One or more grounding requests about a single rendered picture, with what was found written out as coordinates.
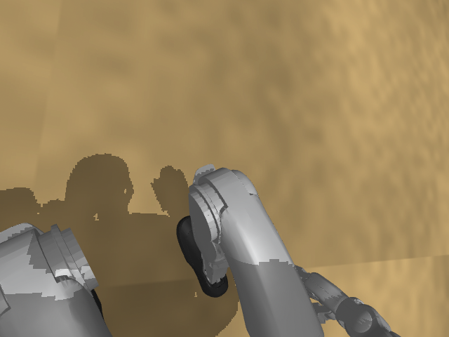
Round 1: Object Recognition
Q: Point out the right robot hand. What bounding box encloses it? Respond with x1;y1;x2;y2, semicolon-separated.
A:
295;265;349;324

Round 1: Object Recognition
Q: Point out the right robot arm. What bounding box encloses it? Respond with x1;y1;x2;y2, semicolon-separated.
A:
335;297;400;337

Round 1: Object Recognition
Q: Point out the right robot foot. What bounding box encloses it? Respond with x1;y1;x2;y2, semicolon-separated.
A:
176;216;228;298

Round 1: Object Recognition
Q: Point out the left robot foot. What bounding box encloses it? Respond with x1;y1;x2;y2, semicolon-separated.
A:
91;289;104;319

